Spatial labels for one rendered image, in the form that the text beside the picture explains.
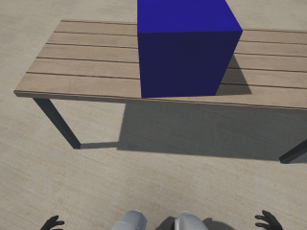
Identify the left robot hand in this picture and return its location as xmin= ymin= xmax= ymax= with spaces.
xmin=40 ymin=215 xmax=65 ymax=230

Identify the robot left thigh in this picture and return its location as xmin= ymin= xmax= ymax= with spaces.
xmin=110 ymin=210 xmax=148 ymax=230

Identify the carton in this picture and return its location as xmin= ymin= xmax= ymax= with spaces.
xmin=137 ymin=0 xmax=243 ymax=99

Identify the right robot shin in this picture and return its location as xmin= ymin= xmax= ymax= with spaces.
xmin=180 ymin=211 xmax=191 ymax=216

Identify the table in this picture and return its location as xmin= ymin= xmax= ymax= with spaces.
xmin=13 ymin=18 xmax=307 ymax=164

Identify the right robot hand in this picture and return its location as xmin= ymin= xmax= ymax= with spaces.
xmin=254 ymin=210 xmax=283 ymax=230

